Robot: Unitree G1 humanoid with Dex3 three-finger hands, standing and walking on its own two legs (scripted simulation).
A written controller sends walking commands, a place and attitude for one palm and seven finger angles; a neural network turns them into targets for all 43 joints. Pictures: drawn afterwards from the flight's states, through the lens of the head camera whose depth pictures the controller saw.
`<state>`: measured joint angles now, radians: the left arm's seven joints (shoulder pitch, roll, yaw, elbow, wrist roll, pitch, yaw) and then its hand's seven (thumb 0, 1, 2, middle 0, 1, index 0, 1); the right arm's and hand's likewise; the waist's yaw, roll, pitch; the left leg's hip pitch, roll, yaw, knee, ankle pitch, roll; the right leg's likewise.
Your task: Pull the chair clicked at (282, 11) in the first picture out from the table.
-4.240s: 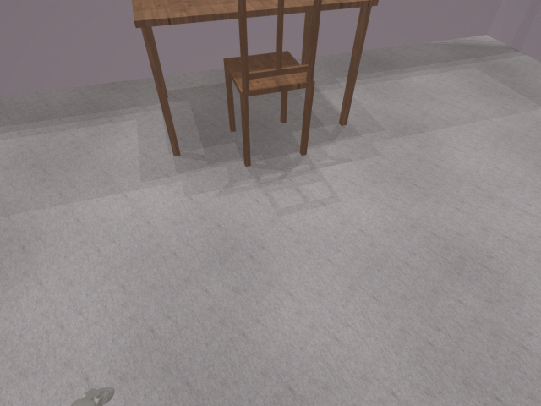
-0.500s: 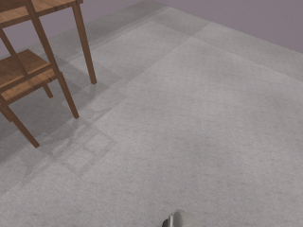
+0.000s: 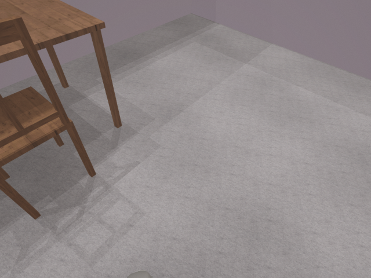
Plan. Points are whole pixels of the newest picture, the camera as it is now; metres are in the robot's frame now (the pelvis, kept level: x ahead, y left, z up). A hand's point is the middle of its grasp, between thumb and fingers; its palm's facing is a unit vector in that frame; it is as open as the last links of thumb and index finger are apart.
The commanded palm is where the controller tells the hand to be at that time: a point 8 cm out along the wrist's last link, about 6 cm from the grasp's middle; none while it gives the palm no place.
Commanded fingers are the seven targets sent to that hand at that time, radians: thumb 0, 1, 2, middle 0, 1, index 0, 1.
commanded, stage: walk to a spot facing it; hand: left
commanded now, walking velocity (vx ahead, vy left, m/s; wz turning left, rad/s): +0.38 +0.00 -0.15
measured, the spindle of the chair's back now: out of the picture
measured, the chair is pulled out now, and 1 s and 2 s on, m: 0.00 0.00 0.00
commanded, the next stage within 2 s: turn to face it in 0.70 s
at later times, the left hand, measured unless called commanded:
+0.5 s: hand (144, 203) +0.34 +0.15 -0.16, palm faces -0.18 -0.96 -0.22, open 7.4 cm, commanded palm none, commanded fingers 0.00 0.90 0.90 -0.20 -0.30 -0.20 -0.30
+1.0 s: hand (160, 195) +0.39 +0.10 -0.18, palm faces +0.05 -0.99 -0.14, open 7.3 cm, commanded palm none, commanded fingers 0.00 0.90 0.90 -0.20 -0.30 -0.20 -0.30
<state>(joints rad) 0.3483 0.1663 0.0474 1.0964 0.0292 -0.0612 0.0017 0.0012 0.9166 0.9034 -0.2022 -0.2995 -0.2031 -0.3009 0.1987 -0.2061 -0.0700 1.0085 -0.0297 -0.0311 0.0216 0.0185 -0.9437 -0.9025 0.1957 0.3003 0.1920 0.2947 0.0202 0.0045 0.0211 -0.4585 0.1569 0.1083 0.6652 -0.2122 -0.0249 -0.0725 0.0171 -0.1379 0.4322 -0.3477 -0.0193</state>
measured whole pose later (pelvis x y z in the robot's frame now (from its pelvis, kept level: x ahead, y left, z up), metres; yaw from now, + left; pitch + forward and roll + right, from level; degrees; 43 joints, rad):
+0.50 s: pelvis +0.22 -0.02 -0.01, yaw -9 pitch -1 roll +1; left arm 0.14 0.18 0.07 1.01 0.03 -0.01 -0.03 0.01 0.91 0.90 -0.20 -0.30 -0.20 -0.30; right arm 0.45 -0.13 -0.05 1.15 -0.04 -0.05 0.00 0.00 -0.92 -0.90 0.20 0.30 0.20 0.30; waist -0.05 0.02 0.07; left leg 0.05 0.13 0.32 0.43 -0.42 -0.08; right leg -0.47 -0.08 -0.14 0.63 -0.19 -0.02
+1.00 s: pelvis +0.40 -0.05 +0.00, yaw -1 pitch -1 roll -2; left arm 0.32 0.13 0.03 1.10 0.03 -0.05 0.02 0.00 0.91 0.90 -0.20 -0.30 -0.20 -0.30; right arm 0.15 -0.18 -0.05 1.01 -0.02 0.01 0.02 0.00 -0.92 -0.90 0.20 0.30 0.19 0.29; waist 0.02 0.00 0.07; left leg -0.44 0.11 0.14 0.68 -0.21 -0.01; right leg -0.06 -0.04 -0.30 0.47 -0.38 -0.01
